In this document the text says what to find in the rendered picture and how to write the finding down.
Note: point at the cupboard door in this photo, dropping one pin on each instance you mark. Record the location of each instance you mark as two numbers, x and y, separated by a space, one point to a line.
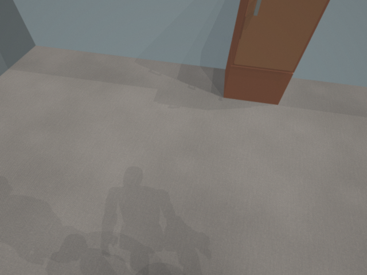
276 37

